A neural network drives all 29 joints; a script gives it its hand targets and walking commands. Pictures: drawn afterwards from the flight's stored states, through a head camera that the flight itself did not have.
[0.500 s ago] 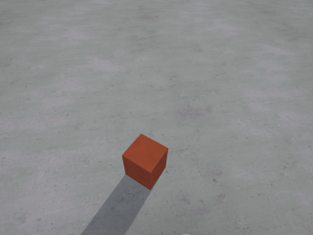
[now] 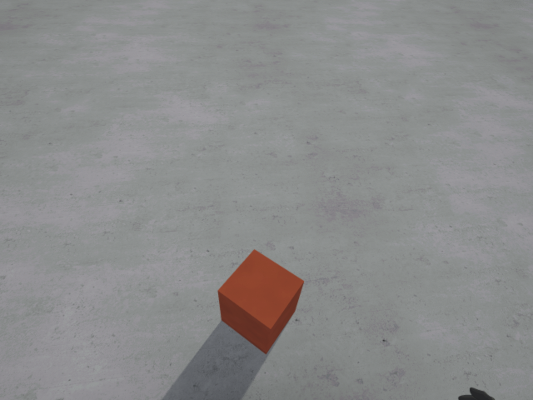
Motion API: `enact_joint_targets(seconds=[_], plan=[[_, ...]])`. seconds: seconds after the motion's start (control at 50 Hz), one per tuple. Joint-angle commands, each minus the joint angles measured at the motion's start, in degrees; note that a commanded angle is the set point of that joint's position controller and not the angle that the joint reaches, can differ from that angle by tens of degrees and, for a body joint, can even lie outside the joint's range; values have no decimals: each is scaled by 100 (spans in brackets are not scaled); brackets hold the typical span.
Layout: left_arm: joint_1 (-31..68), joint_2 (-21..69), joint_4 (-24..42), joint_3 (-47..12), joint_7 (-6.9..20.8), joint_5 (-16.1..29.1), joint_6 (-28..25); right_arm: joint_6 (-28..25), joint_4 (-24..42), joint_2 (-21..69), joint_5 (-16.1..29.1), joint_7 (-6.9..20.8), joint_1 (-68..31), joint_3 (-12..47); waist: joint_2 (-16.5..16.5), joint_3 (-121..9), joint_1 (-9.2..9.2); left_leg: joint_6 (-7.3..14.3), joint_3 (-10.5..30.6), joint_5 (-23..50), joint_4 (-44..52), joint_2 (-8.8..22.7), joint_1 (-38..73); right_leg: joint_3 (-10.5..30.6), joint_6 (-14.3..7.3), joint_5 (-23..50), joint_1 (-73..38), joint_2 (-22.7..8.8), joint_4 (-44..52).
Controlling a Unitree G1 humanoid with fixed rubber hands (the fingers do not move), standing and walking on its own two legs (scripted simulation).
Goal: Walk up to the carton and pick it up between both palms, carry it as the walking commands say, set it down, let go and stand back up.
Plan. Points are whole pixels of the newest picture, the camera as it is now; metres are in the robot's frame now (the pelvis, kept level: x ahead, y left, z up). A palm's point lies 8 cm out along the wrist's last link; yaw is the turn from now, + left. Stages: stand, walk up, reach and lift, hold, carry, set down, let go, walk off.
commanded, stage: walk up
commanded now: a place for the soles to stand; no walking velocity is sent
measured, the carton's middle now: (260, 301) +0.56 -0.01 -0.63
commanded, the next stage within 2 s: none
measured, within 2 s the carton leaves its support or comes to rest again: neither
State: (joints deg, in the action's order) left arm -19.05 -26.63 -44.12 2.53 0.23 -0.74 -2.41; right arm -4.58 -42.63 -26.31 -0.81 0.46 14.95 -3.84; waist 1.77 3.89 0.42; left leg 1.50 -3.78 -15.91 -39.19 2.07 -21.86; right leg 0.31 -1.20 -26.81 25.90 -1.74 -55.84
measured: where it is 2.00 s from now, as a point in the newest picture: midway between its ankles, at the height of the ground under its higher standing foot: outside the picture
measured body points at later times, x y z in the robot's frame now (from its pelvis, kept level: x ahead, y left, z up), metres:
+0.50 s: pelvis +0.04 -0.01 +0.02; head +0.04 -0.02 +0.47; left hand +0.18 +0.30 -0.08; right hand +0.15 -0.34 -0.09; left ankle +0.05 +0.11 -0.72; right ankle +0.06 -0.14 -0.72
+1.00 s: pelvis +0.06 +0.04 +0.01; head +0.09 +0.01 +0.46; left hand +0.11 +0.44 -0.04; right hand +0.18 -0.33 -0.08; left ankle +0.12 +0.21 -0.68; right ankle +0.06 -0.14 -0.72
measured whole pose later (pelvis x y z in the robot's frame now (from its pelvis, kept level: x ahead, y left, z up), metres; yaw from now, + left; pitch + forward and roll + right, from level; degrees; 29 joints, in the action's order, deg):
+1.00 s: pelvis +0.06 +0.04 +0.01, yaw -8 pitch -1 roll -1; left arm -22.8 -30.4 -53.1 6.3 -5.0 -2.1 -5.2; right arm 5.3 -44.0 -30.4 -4.6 7.0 3.4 -8.7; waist -5.6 5.4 1.4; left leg 0.0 5.9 -23.4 -51.9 4.2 -27.7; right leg 6.5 2.1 -14.9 16.3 -1.3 -31.3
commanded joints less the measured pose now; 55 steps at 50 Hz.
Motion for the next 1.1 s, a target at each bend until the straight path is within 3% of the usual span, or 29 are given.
enact_joint_targets(seconds=[0.0,0.04,0.08,0.1,0.12,0.14,0.16,0.18,0.22,0.24,0.34,0.56,0.72,0.74,0.76,0.78,0.8,0.84,0.88,0.9,0.98,1.02,1.04,1.06,1.08], plan=[[-380,-739,22,242,-3,19,-26,-9,179,-1222,-11,-64,18,-289,-1237,-421,-7,1014,1206,2380,1163,1330,323,-117,18,246,-238,-148,655],[-303,-643,-91,247,-12,44,-2,30,170,-1190,18,-56,-163,-227,-1254,-487,52,909,1027,2411,880,1242,59,-327,-18,650,-809,37,1313],[-249,-725,-189,287,-36,-27,-16,88,139,-1041,43,-58,-218,-121,-997,-533,144,573,914,1439,503,1029,-259,-167,-164,1297,-1367,90,2144],[-149,-878,-171,304,-48,-80,-48,100,121,-833,67,-59,-184,-36,-525,-609,138,336,780,857,233,896,-449,468,-316,1604,-1559,-368,2465],[375,-1204,-26,299,-26,-83,-105,125,79,-630,139,-67,-106,33,344,-624,-112,3,459,-260,-85,322,-298,1749,-702,1316,-929,-1221,2994],[563,-1188,-86,263,6,-9,-99,174,-93,-805,159,-103,-253,-39,220,-493,-154,-25,211,-986,-226,51,281,1762,-999,1262,-348,-1381,3043],[719,-1105,-180,200,12,8,-87,171,-250,-797,120,-103,-262,-48,133,-422,-208,16,280,-816,112,40,552,1506,-909,1238,-104,-1211,2960],[851,-995,-242,148,9,25,-55,145,-364,-801,90,-93,-237,-34,139,-426,-233,50,383,-616,457,116,724,1189,-673,1144,-78,-987,2845],[949,-817,-394,82,20,68,-12,71,-542,-1053,39,-80,-424,-35,10,-403,-87,188,899,-68,949,595,541,590,-275,1375,-461,-486,2460],[926,-815,-498,88,25,80,3,48,-629,-1054,51,-78,-496,-2,92,-494,-4,227,939,156,994,685,436,497,-235,1530,-796,-430,2446],[1259,-754,-891,22,29,117,30,59,-1064,-882,77,-99,-865,117,-79,-537,2,69,668,626,1314,516,695,587,-265,1919,-1154,-582,2832],[1848,-633,-1579,-71,36,115,78,140,-1787,-748,80,-71,-1412,223,-126,-554,-29,-81,565,1040,2183,632,1375,518,-51,2165,-1627,-572,3708],[1889,-622,-1803,-61,33,84,80,176,-2024,-717,71,-65,-1567,224,-162,-559,-50,-143,479,922,2421,678,1644,541,-8,2199,-1685,-603,4024],[242,-1626,-1699,305,-190,110,-59,462,-1075,-1538,-344,217,-1903,-369,-776,-347,229,-57,-160,-846,763,130,1030,1315,-383,833,-1870,-849,3994],[-220,-1861,-1650,489,-337,8,-109,640,-753,-1223,-335,353,-1906,-309,-98,-311,388,-19,177,-1480,-287,-21,-467,2481,-792,14,-2567,-1436,4154],[-202,-1997,-1454,618,-452,7,-158,771,-503,-897,-392,453,-1875,-275,151,-92,343,-42,1035,-1287,-1280,135,-1503,3238,-1192,-464,-2737,-1919,4243],[72,-1990,-1226,661,-531,34,-216,845,-402,-902,-382,510,-1679,-308,44,-14,123,-62,1412,-908,-1758,327,-1723,3168,-1254,-417,-2497,-2020,4234],[290,-1754,-938,626,-574,-14,-309,877,-217,-939,-347,587,-1495,-409,-114,-40,-107,-175,1387,-436,-1954,482,-1458,2621,-1079,193,-1899,-1671,4201],[160,-1628,-769,605,-554,-64,-366,909,-21,-913,-350,633,-1476,-500,51,-137,-115,-239,1110,-503,-1741,353,-964,2010,-953,988,-1369,-1292,3898],[23,-1653,-688,620,-543,-99,-372,928,103,-905,-359,650,-1474,-543,225,-174,-81,-232,1050,-632,-1610,312,-840,1926,-956,1083,-1224,-1215,3732],[-358,-1937,-361,698,-584,-179,-367,933,534,-1027,-395,684,-1522,-673,739,-202,36,-90,918,-920,-1195,242,-696,2068,-1034,701,-826,-1136,3261],[-345,-2031,-175,712,-609,-209,-345,898,627,-1088,-374,679,-1227,-736,994,-278,-33,-28,751,-1021,-1013,145,-399,2049,-1017,932,-586,-1090,2960],[-239,-2054,-78,706,-624,-221,-329,872,636,-1121,-358,670,-938,-774,1088,-350,-181,28,648,-951,-730,115,-51,1922,-967,1190,-389,-1025,2748],[-56,-1971,35,650,-640,-226,-301,825,567,-1186,-374,649,-461,-822,906,-492,-493,139,568,-639,-82,63,780,1520,-771,1338,123,-763,2213],[-102,-1552,103,490,-661,-263,-273,775,374,-1400,-436,597,205,-912,-129,-719,-853,221,664,-960,505,-4,1977,826,-510,931,1027,-301,922]])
